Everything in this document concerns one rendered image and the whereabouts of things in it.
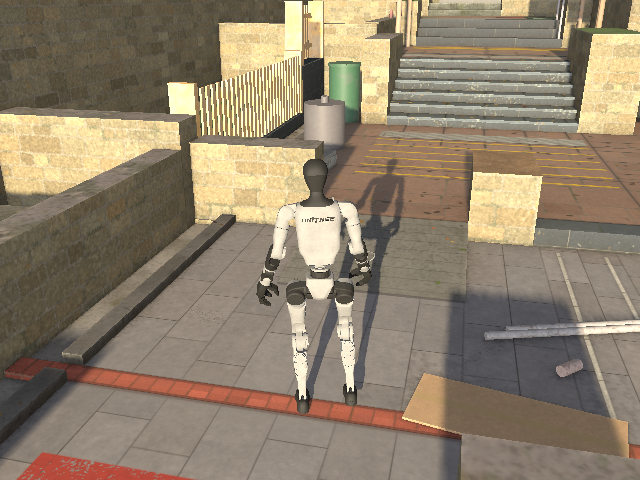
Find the left robot hand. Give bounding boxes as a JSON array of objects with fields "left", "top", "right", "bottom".
[{"left": 256, "top": 281, "right": 279, "bottom": 306}]

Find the robot right foot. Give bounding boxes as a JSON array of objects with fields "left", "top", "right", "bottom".
[{"left": 343, "top": 384, "right": 357, "bottom": 406}]

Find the robot left foot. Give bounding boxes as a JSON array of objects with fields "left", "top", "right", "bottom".
[{"left": 295, "top": 388, "right": 310, "bottom": 414}]

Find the robot foot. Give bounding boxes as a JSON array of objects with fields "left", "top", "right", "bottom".
[
  {"left": 343, "top": 384, "right": 357, "bottom": 406},
  {"left": 295, "top": 388, "right": 310, "bottom": 414}
]

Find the right robot upper arm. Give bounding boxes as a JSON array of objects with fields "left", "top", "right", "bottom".
[{"left": 338, "top": 201, "right": 364, "bottom": 255}]

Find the left robot forearm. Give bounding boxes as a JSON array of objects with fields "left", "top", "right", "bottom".
[{"left": 259, "top": 244, "right": 280, "bottom": 286}]

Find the left robot upper arm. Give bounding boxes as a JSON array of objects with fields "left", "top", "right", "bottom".
[{"left": 270, "top": 203, "right": 296, "bottom": 260}]

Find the right robot forearm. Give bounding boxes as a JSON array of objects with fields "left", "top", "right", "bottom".
[{"left": 354, "top": 239, "right": 370, "bottom": 272}]

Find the right robot hand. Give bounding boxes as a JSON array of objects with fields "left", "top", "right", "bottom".
[{"left": 349, "top": 268, "right": 372, "bottom": 286}]

